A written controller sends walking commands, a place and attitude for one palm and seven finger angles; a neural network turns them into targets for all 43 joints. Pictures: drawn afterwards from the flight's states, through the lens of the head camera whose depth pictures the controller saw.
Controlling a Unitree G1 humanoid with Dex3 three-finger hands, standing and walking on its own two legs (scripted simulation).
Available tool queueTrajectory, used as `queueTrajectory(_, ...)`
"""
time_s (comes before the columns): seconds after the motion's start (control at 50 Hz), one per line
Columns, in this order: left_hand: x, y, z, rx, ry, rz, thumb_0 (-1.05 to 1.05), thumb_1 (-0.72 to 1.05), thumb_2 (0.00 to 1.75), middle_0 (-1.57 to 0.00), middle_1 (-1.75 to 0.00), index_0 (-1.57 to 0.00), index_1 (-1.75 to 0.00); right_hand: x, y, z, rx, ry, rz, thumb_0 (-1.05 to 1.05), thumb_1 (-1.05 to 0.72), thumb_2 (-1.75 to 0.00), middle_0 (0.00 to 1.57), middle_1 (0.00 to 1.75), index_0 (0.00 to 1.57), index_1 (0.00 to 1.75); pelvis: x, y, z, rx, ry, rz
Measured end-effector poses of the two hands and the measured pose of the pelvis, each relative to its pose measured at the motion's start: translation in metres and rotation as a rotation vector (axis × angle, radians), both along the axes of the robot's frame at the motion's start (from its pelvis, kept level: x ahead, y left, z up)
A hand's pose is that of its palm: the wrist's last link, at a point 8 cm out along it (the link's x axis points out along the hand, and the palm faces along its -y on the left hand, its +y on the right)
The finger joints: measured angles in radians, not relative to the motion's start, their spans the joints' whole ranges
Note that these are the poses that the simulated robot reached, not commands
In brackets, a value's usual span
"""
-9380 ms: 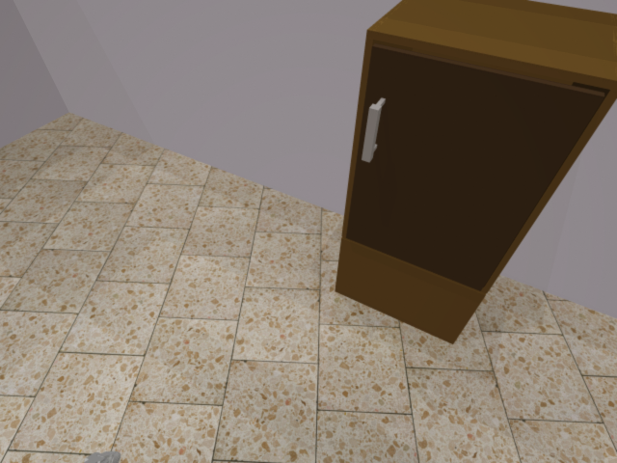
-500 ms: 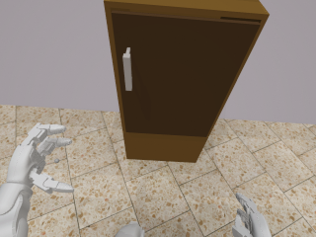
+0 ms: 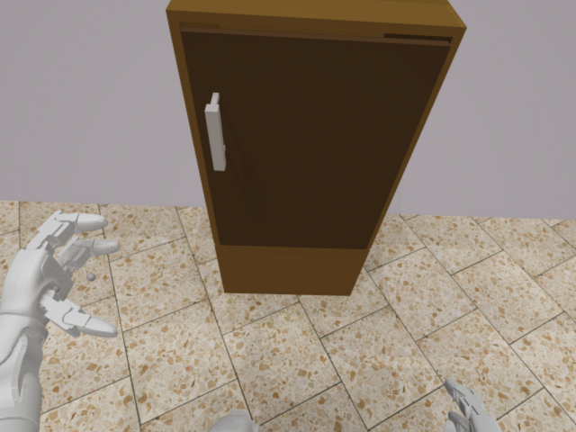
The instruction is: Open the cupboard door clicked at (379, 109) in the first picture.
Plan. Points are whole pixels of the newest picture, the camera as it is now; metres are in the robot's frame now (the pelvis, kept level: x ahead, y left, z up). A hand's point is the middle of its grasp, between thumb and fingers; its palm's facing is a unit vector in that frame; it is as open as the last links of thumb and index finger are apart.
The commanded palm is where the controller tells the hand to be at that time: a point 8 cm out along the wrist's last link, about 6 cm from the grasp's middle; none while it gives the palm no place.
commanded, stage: raise the hand with hooked fingers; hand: left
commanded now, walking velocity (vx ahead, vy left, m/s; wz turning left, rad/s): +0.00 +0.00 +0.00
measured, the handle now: (217, 132) +0.61 +0.17 +0.05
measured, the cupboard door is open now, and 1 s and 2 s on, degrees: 0 0 0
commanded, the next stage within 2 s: move the hooked fingers beside the handle in 0.26 s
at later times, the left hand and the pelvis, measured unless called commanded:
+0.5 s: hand (100, 274) +0.29 +0.26 +0.06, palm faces +0.06 -1.00 +0.00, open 14.0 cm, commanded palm +0.28 +0.30 +0.07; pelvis -0.01 -0.01 -0.01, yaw +0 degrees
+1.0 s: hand (145, 215) +0.40 +0.24 +0.06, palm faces +0.03 -1.00 +0.00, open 14.0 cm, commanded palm +0.38 +0.29 +0.06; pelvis +0.00 +0.00 -0.01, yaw -1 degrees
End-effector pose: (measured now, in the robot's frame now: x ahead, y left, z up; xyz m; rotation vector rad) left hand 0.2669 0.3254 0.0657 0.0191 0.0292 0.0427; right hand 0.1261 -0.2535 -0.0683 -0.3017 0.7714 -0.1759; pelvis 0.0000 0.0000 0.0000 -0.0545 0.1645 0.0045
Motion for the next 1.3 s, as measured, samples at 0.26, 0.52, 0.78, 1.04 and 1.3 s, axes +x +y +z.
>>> queueTrajectory(0.26, -0.003, -0.010, 0.003, -0.001, -0.025, 0.011, -0.02, -0.50, 0.30, -0.30, -1.20, -0.30, -1.20, 0.009, -0.003, -0.003, 0.024, -0.022, 0.009, 0.01, -0.90, -0.90, 0.21, 0.30, 0.21, 0.30, -0.001, -0.009, -0.002, 0.005, -0.003, -0.001)
queueTrajectory(0.52, 0.006, -0.012, -0.001, -0.020, -0.034, 0.020, -0.02, -0.50, 0.30, -0.30, -1.20, -0.30, -1.20, 0.009, -0.004, -0.008, 0.013, -0.017, 0.024, 0.01, -0.90, -0.90, 0.21, 0.30, 0.21, 0.30, -0.007, -0.011, -0.006, 0.001, 0.000, 0.007)
queueTrajectory(0.78, 0.066, -0.024, -0.001, -0.027, -0.024, -0.016, -0.02, -0.50, 0.30, -0.30, -1.20, -0.30, -1.20, -0.025, -0.007, -0.018, 0.005, 0.086, -0.041, 0.01, -0.90, -0.90, 0.21, 0.30, 0.21, 0.30, -0.009, -0.006, -0.009, -0.001, 0.029, -0.008)
queueTrajectory(1.04, 0.116, -0.036, -0.008, -0.023, -0.007, -0.005, -0.02, -0.50, 0.30, -0.30, -1.20, -0.30, -1.20, -0.066, -0.010, -0.034, 0.003, 0.255, -0.116, 0.01, -0.90, -0.90, 0.21, 0.30, 0.21, 0.30, -0.003, -0.001, -0.013, 0.000, 0.073, -0.022)
queueTrajectory(1.3, 0.156, -0.041, -0.007, -0.025, -0.005, 0.002, -0.02, -0.50, 0.30, -0.30, -1.20, -0.30, -1.20, -0.087, -0.015, -0.040, 0.003, 0.362, -0.169, 0.00, -0.90, -0.90, 0.21, 0.30, 0.21, 0.30, 0.003, -0.002, -0.017, -0.002, 0.113, -0.032)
